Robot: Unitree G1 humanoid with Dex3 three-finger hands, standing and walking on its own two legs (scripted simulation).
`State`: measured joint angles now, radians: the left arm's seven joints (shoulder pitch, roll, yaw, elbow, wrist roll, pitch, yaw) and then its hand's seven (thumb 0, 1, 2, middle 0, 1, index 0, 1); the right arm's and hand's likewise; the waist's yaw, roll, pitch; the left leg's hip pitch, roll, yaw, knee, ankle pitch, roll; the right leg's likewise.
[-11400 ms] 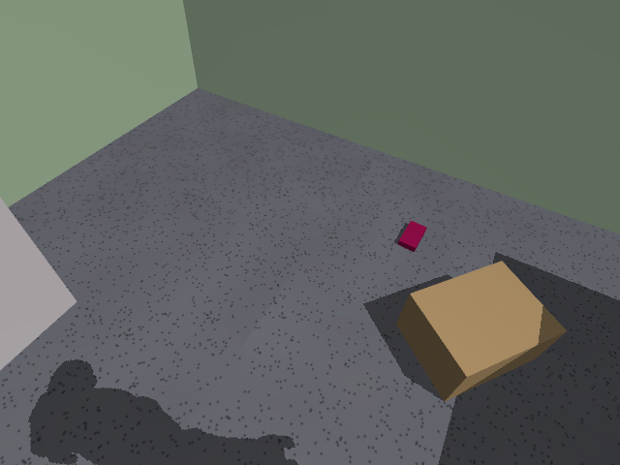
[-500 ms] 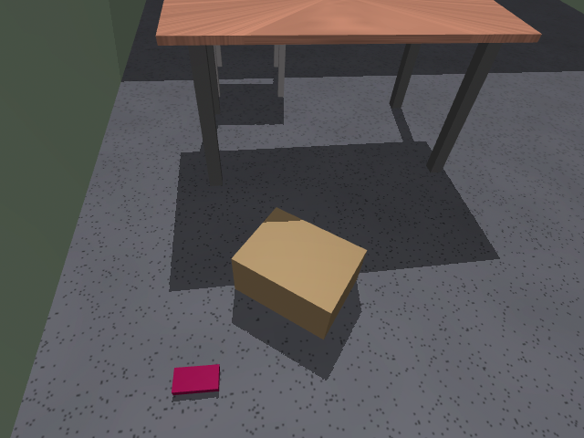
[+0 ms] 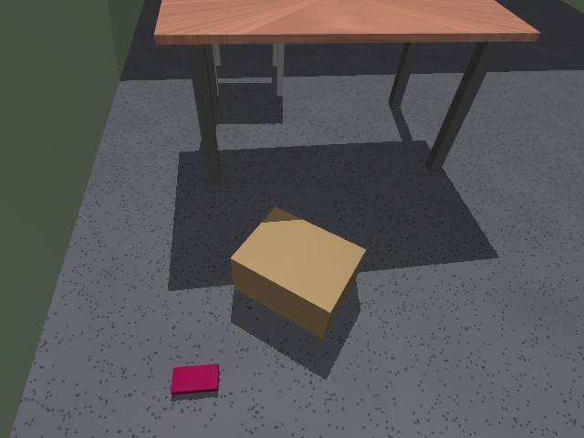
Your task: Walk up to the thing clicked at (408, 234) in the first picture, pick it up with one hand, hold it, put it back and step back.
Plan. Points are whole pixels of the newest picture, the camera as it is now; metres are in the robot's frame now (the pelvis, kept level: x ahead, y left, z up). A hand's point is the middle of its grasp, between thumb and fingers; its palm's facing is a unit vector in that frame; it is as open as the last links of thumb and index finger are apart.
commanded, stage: stand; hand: left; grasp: from above
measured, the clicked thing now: (195, 379) +0.44 +0.27 -0.77
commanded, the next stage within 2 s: rise first in 0.58 s
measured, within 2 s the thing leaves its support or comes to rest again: neither
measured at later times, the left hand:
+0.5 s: hand out of the picture +0.07 +0.25 -0.16, palm faces -0.05 -0.94 -0.34, open 7.4 cm
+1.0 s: hand out of the picture +0.14 +0.25 -0.18, palm faces -0.07 -0.93 -0.36, open 10.4 cm
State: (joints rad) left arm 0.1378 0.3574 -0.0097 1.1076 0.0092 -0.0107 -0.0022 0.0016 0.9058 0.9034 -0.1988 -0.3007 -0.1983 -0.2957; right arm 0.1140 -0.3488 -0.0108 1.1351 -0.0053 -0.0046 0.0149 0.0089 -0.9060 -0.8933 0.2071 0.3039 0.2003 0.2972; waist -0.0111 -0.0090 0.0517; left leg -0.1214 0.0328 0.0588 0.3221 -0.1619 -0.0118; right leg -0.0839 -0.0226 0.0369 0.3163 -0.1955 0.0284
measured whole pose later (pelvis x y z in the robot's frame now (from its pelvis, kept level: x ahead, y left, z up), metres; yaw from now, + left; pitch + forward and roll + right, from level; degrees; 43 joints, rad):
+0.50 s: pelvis +0.00 +0.00 +0.00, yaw +0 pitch -2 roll +0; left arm 0.13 0.36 -0.01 1.11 0.01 -0.01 0.00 0.00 0.91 0.90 -0.20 -0.30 -0.20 -0.30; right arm 0.11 -0.35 -0.01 1.13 0.00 0.00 0.02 0.01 -0.91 -0.89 0.21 0.30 0.20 0.30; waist -0.01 -0.01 0.05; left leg -0.12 0.03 0.06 0.32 -0.17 -0.01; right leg -0.08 -0.02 0.04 0.31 -0.20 0.03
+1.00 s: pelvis -0.01 +0.00 -0.03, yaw +2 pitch +7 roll -1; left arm 0.00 0.34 0.14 0.96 0.16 0.04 -0.03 0.00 0.23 0.99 -0.08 -0.87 -0.09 -0.86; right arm 0.24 -0.24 -0.02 0.74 0.03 -0.04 -0.01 0.01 -0.91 -0.89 0.21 0.30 0.20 0.30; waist -0.04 -0.01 -0.01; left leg -0.50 0.04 0.02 0.66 -0.29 -0.01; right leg -0.45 -0.02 0.01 0.65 -0.33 0.03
